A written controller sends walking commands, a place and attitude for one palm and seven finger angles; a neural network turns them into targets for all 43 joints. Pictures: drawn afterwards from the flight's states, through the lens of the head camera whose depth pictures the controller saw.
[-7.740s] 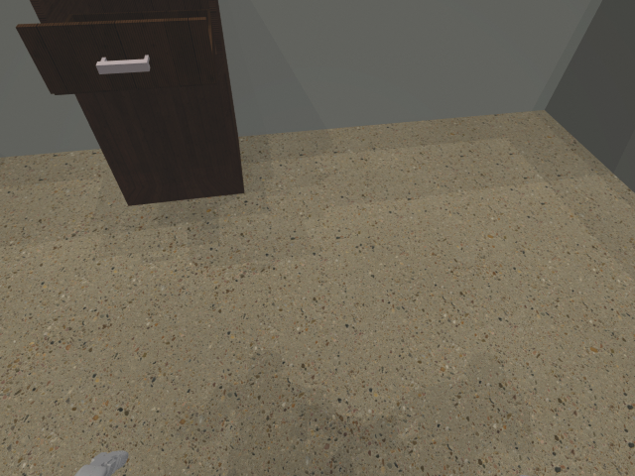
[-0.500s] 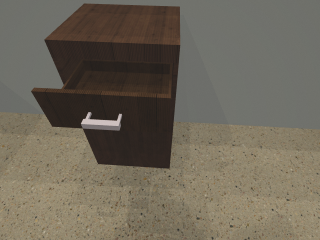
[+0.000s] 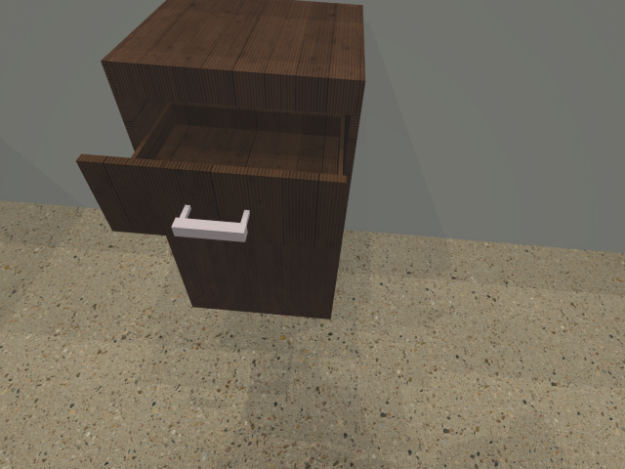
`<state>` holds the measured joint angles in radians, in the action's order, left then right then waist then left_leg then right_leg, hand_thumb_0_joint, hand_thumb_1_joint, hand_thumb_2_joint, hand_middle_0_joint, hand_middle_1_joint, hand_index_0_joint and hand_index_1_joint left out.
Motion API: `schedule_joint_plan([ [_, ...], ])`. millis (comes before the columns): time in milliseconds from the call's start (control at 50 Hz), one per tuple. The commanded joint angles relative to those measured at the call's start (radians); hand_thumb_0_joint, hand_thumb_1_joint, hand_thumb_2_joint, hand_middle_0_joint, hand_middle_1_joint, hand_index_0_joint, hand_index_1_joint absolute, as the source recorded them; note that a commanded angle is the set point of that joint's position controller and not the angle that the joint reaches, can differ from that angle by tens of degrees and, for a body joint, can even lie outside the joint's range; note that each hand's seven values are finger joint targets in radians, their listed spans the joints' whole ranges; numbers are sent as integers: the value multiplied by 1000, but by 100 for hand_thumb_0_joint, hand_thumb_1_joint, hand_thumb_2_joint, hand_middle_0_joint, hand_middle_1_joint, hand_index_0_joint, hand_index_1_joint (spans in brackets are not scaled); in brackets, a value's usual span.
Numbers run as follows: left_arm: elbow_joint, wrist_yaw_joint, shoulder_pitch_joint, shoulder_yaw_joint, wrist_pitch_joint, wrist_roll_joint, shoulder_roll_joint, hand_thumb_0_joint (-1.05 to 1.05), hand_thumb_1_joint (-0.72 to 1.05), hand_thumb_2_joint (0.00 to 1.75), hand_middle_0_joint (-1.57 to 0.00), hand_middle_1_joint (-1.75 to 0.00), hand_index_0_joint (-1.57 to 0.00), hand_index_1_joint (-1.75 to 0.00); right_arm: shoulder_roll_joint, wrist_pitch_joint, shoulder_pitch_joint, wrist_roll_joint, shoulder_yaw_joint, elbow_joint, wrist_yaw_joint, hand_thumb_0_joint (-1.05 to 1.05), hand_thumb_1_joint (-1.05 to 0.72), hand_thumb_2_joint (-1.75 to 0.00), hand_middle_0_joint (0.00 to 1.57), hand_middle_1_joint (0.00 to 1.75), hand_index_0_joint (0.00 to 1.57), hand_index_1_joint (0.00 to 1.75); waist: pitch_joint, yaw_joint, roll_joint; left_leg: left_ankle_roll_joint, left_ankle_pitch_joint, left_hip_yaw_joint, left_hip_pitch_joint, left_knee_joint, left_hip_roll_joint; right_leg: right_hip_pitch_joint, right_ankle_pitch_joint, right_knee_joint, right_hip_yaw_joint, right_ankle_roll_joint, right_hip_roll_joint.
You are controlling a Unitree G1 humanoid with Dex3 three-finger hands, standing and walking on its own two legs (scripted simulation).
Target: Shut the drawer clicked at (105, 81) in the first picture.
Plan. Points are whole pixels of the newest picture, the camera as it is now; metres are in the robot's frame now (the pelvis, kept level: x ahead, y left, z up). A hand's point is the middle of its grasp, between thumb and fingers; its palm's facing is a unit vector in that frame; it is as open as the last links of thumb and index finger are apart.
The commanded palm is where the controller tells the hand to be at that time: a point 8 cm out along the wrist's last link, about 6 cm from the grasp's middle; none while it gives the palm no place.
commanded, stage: shuffle to correct the standing spot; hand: left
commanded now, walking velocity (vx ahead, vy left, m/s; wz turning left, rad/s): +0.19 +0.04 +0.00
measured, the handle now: (213, 221) +0.52 +0.21 -0.03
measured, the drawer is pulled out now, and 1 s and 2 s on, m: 0.21 0.21 0.21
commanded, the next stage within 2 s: come to a stop and stand still in 0.58 s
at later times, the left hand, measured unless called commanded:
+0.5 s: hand out of the picture +0.08 +0.19 -0.17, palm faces +0.07 -0.98 -0.18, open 7.3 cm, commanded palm none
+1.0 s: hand (157, 423) +0.22 +0.25 -0.17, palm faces -0.02 -0.98 -0.22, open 7.4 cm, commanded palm none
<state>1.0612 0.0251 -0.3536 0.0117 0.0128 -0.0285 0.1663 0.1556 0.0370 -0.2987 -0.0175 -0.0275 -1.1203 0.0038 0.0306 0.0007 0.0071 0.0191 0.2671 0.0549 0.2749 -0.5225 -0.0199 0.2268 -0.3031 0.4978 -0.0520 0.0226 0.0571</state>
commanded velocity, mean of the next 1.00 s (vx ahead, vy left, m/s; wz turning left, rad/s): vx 0.08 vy -0.03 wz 0.00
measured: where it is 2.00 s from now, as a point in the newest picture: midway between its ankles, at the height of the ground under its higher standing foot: outside the picture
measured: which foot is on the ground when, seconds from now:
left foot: down 0.00-0.42, up 0.44-0.66, down 0.68-1.00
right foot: down 0.00-0.68, up 0.70-1.00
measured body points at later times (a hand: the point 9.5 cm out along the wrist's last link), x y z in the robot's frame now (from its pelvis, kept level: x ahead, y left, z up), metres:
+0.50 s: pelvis +0.08 +0.03 +0.00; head +0.09 +0.02 +0.44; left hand +0.08 +0.24 -0.16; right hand +0.05 -0.19 -0.17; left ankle +0.05 +0.11 -0.71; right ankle +0.05 -0.10 -0.74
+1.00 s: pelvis +0.15 +0.07 +0.00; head +0.18 +0.07 +0.45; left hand +0.22 +0.31 -0.15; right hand +0.16 -0.15 -0.16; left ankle +0.20 +0.17 -0.74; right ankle +0.14 -0.04 -0.70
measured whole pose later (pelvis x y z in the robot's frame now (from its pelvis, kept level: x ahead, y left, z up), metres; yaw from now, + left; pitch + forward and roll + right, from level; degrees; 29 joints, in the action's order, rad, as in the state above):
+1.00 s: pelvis +0.15 +0.07 +0.00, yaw -3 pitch +0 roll +0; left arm 0.97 0.03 -0.20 0.05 0.05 -0.02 0.17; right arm 0.14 0.01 -0.21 -0.02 -0.03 -1.07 0.04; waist 0.08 0.01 0.01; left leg 0.04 0.18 0.15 0.29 -0.47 -0.03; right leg 0.41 -0.42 0.89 -0.02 0.01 0.02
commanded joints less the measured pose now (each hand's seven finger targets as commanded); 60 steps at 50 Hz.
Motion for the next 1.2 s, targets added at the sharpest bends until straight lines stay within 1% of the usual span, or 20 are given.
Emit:
schedule_joint_plan([
  [0, -28, -3, -64, 34, -25, 5, 98, 0, 90, 90, -20, -30, -20, -30, 103, -32, -38, -2, -17, 43, 7, 0, -90, -90, 20, 30, 20, 30, 95, -2, -8, 17, 256, -89, 44, 145, -45, 77, -269, -137, 90, -60, 57],
  [140, -18, -2, -87, 39, -34, 1, 76, 0, 90, 90, -20, -30, -20, -30, 102, -52, -67, 2, -14, 36, 6, 0, -90, -90, 20, 30, 20, 30, 99, -2, 4, 35, 232, -114, 29, 156, -65, 65, -194, -87, 77, -74, 52],
  [220, -33, -6, -58, 27, -34, -3, 28, 0, 90, 90, -20, -30, -20, -30, 138, -58, -120, 2, -26, 17, 12, 0, -90, -90, 20, 30, 20, 30, 145, 18, -160, 97, 390, -287, -14, 334, -182, 157, -106, 117, -52, -45, -21],
  [260, -47, -9, -26, 20, -42, -4, 8, 0, 90, 90, -20, -30, -20, -30, 138, -71, -154, 1, -26, 9, 16, 0, -90, -90, 20, 30, 20, 30, 136, 29, -129, 152, 220, -342, -107, 335, -239, 237, -113, 214, -48, -46, -12],
  [340, -29, -12, -86, 26, -62, 9, -6, 0, 90, 90, -20, -30, -20, -30, 104, -82, -93, 4, -10, 13, 21, 0, -90, -90, 20, 30, 20, 30, 44, -29, -50, 125, -126, -163, -80, 173, -176, 20, 1, -13, -41, -52, 6],
  [360, -6, -6, -140, 35, -67, 9, 13, 0, 90, 90, -20, -30, -20, -30, 87, -84, -61, 9, -6, 24, 21, 0, -90, -90, 20, 30, 20, 30, 20, -53, 23, 85, -109, -89, 38, 70, -111, -131, 77, -78, 40, -74, 48],
  [400, 29, 8, -264, 61, -71, 15, 132, 0, 90, 90, -20, -30, -20, -30, 45, -83, 0, 5, -3, 79, 12, 0, -90, -90, 20, 30, 20, 30, 22, -86, 252, 9, 226, 68, 338, -208, 16, -341, 226, -220, 392, -220, 345],
  [420, 32, 11, -282, 63, -71, 14, 138, 0, 90, 90, -20, -30, -20, -30, 72, -81, 39, 0, -16, 89, 9, 0, -90, -90, 20, 30, 20, 30, 27, -101, 137, 8, 295, 23, 375, -372, -2, -319, 188, -245, 446, -284, 384],
  [500, -2, 20, -139, 59, -72, -2, 86, 0, 90, 90, -20, -30, -20, -30, 45, -71, 82, 2, -21, 110, -7, 0, -90, -90, 20, 30, 20, 30, 98, -40, 129, 5, 218, -42, 368, -410, -69, -205, 308, -208, 242, -241, 309],
  [600, -34, -1, -17, 68, -59, 4, 112, 0, 90, 90, -20, -30, -20, -30, 25, -79, -36, 6, -16, 73, -17, 0, -90, -90, 20, 30, 20, 30, 74, 40, 164, -15, -93, 109, -65, -38, 8, 62, 106, -137, 15, -120, 153],
  [640, -40, -9, -44, 57, -49, 4, 74, 0, 90, 90, -20, -30, -20, -30, 121, -92, -171, -1, -37, 36, -6, 0, -90, -90, 20, 30, 20, 30, -7, 83, -47, -4, -74, -5, -260, 51, -69, 139, 17, 117, -40, -77, 79],
  [660, -60, -11, -42, 50, -44, 11, 32, 0, 90, 90, -20, -30, -20, -30, 214, -95, -239, -16, -59, 25, 4, 0, -90, -90, 20, 30, 20, 30, -24, 103, -278, 72, -48, -309, -295, 192, -277, 266, -232, 354, -108, -37, -21],
  [680, -94, -8, 5, 45, -45, 8, 25, 0, 90, 90, -20, -30, -20, -30, 242, -85, -265, -18, -61, 25, 10, 0, -90, -90, 20, 30, 20, 30, 0, 113, -279, 158, -70, -447, -246, 281, -376, 325, -348, 540, -39, -47, -43],
  [780, -32, -1, -58, 31, -14, 16, -4, 0, 90, 90, -20, -30, -20, -30, 127, -87, 28, -10, -4, 96, 31, 0, -90, -90, 20, 30, 20, 30, 22, -21, -133, 136, -532, -172, 40, 247, -293, 114, -112, 476, 62, -17, 35],
  [860, -59, 1, -33, 43, 25, 14, 37, 0, 90, 90, -20, -30, -20, -30, 172, -61, 8, -5, -25, 88, 49, 0, -90, -90, 20, 30, 20, 30, -59, -4, -96, 160, -659, -148, -74, 197, -323, 147, -105, 459, 52, -8, -13],
  [1020, -120, 5, -2, 53, 20, 10, 43, 0, 90, 90, -20, -30, -20, -30, 176, -30, 53, -8, -58, 99, 41, 0, -90, -90, 20, 30, 20, 30, -88, -17, -127, 113, -424, -118, -41, 105, -279, -16, 21, 75, 31, -21, -16],
  [1040, -114, 6, -24, 55, 13, 4, 63, 0, 90, 90, -20, -30, -20, -30, 160, -26, 50, -3, -58, 99, 36, 0, -90, -90, 20, 30, 20, 30, -82, -26, -54, 72, -294, -83, 7, 49, -225, -76, 123, -38, 29, -18, -20],
  [1080, -128, 15, 20, 61, 0, -3, 166, 0, 90, 90, -20, -30, -20, -30, 51, -8, 35, 9, -41, 126, 26, 0, -90, -90, 20, 30, 20, 30, -17, -2, 289, -33, 195, 47, 154, -156, -9, -26, 302, -218, 317, -130, 237],
  [1100, -141, 14, 49, 57, -1, 0, 171, 0, 90, 90, -20, -30, -20, -30, 63, 5, 66, 6, -46, 130, 24, 0, -90, -90, 20, 30, 20, 30, -14, -19, 215, -29, 264, -10, 118, -294, -13, 64, 268, -231, 310, -205, 278],
  [1180, -147, 21, 133, 45, -15, 4, 115, 0, 90, 90, -20, -30, -20, -30, 61, 5, 27, 3, -42, 92, 23, 0, -90, -90, 20, 30, 20, 30, -29, 26, 168, -35, 187, -35, 141, -426, -12, -15, 468, -152, 191, -211, 174],
])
